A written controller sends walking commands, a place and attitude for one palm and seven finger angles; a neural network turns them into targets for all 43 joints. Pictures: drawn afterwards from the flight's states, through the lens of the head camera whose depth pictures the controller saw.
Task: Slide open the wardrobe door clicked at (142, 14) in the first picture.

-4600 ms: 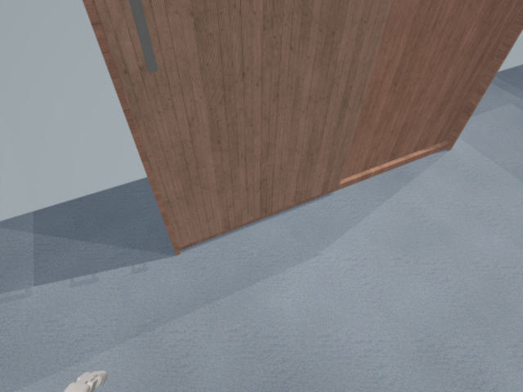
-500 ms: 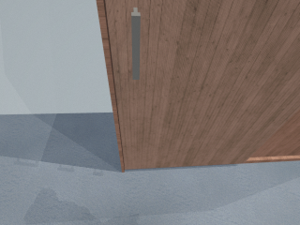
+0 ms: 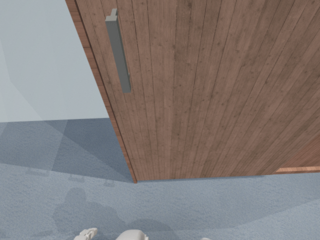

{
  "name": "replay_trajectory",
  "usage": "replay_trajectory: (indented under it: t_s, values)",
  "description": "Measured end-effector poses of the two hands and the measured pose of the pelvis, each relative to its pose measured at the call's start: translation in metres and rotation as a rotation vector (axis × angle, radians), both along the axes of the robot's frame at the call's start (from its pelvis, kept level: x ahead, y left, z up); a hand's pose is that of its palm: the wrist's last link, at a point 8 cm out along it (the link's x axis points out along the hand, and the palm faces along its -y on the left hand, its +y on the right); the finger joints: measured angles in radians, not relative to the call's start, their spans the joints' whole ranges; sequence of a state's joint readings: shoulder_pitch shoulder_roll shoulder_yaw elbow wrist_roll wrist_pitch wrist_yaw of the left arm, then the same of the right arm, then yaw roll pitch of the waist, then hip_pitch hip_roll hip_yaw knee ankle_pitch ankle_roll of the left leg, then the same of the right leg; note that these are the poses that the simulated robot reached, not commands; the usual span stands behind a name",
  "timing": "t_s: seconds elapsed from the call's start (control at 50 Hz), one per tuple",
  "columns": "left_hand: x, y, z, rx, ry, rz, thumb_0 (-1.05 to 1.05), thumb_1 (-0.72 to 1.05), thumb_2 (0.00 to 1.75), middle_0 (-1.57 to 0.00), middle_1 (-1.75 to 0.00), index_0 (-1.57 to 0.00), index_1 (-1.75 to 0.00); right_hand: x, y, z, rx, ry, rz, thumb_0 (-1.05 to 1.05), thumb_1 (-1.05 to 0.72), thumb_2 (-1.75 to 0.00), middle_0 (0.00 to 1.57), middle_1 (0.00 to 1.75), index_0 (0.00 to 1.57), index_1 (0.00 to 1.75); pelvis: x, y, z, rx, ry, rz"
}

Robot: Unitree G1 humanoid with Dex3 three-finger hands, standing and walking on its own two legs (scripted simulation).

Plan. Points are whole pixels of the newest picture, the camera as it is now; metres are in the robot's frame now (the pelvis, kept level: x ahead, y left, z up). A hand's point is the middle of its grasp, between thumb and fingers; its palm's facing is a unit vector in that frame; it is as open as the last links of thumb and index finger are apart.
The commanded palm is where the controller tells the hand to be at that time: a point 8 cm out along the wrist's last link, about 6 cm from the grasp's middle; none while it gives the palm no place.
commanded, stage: come to a stop and stand still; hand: left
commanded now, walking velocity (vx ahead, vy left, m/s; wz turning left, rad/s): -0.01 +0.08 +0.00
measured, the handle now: (121, 54) +0.48 +0.12 +0.20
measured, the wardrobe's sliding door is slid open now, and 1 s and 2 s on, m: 0.00 0.00 0.00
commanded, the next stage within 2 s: look again from close up in 1.28 s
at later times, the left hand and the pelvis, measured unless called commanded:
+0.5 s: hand out of the picture -0.05 +0.25 -0.17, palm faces +0.00 -0.99 -0.16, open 7.4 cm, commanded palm none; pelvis -0.03 +0.07 +0.02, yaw -3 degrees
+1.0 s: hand out of the picture -0.01 +0.17 -0.16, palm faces +0.00 -0.98 -0.21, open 7.2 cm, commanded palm none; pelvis -0.04 -0.01 +0.01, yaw -2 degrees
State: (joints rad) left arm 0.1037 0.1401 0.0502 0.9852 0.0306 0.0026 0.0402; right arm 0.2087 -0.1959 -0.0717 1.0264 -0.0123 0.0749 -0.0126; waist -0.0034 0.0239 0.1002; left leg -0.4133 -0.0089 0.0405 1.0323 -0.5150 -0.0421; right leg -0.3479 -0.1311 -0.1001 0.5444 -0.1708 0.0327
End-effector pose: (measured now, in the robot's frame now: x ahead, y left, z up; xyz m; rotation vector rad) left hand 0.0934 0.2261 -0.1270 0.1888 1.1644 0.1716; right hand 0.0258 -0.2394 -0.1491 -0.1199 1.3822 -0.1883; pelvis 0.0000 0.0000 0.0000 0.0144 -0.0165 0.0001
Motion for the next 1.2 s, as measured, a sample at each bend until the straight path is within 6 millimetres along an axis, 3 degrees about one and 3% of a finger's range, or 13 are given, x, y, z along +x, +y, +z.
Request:
replay_trajectory:
  t_s: [0.08,0.14,0.18,0.28,0.44,0.52,0.64,0.76,0.92,1.2]
  values:
    - [-0.021,0.025,-0.011,-0.005,0.013,0.020,0.00,0.91,0.90,-0.21,-0.30,-0.20,-0.30,0.024,0.010,0.010,-0.035,-0.101,0.039,0.00,-0.92,-0.90,0.20,0.30,0.20,0.29,-0.014,0.016,-0.004,-0.011,0.000,0.005]
    - [-0.040,0.048,-0.027,-0.023,0.034,0.033,0.00,0.90,0.90,-0.21,-0.30,-0.20,-0.30,0.030,0.022,0.016,-0.074,-0.180,0.056,0.00,-0.91,-0.90,0.20,0.30,0.20,0.29,-0.022,0.033,-0.013,-0.020,-0.006,0.001]
    - [-0.054,0.061,-0.032,-0.033,0.068,0.046,0.00,0.91,0.90,-0.20,-0.30,-0.20,-0.30,0.025,0.033,0.023,-0.088,-0.201,0.059,0.00,-0.91,-0.90,0.20,0.29,0.20,0.29,-0.027,0.042,-0.012,-0.021,-0.016,-0.011]
    - [-0.092,0.079,-0.022,-0.056,0.150,0.062,0.00,0.91,0.90,-0.20,-0.30,-0.20,-0.30,0.001,0.060,0.039,-0.088,-0.165,0.064,0.00,-0.91,-0.90,0.20,0.30,0.20,0.30,-0.029,0.058,0.006,-0.041,-0.004,-0.011]
    - [-0.140,0.081,-0.013,-0.078,0.306,0.046,0.01,0.91,0.90,-0.20,-0.30,-0.20,-0.30,-0.041,0.079,0.039,-0.078,-0.088,-0.013,0.00,-0.92,-0.90,0.20,0.30,0.21,0.30,-0.029,0.069,0.016,-0.036,0.019,-0.038]
    - [-0.139,0.074,-0.012,-0.081,0.329,0.017,0.01,0.91,0.90,-0.20,-0.30,-0.20,-0.30,-0.074,0.080,0.035,-0.068,-0.016,-0.057,0.00,-0.92,-0.90,0.20,0.30,0.21,0.30,-0.034,0.067,0.017,-0.037,0.018,-0.048]
    - [-0.109,0.050,-0.009,-0.079,0.252,-0.030,0.01,0.91,0.90,-0.20,-0.30,-0.20,-0.30,-0.124,0.072,0.028,-0.035,0.098,-0.109,0.00,-0.91,-0.90,0.20,0.30,0.21,0.30,-0.043,0.053,0.017,-0.037,0.015,-0.046]
    - [-0.087,0.026,-0.006,-0.027,0.147,-0.042,0.01,0.93,0.90,-0.20,-0.30,-0.20,-0.30,-0.150,0.053,0.012,0.020,0.151,-0.138,0.00,-0.91,-0.90,0.20,0.30,0.21,0.30,-0.048,0.025,0.009,-0.008,0.002,-0.048]
    - [-0.097,0.000,-0.002,-0.020,0.145,-0.015,0.01,0.95,0.90,-0.20,-0.30,-0.20,-0.30,-0.132,0.039,0.007,0.065,0.117,-0.097,0.00,-0.91,-0.90,0.20,0.30,0.20,0.30,-0.041,-0.001,0.011,-0.014,-0.004,-0.035]
    - [-0.153,-0.043,-0.008,-0.093,0.293,0.059,0.00,0.92,0.90,-0.20,-0.30,-0.20,-0.30,-0.079,0.015,0.008,0.040,0.059,-0.024,0.00,-0.92,-0.90,0.20,0.30,0.20,0.30,-0.031,-0.018,0.012,-0.013,-0.006,-0.026]
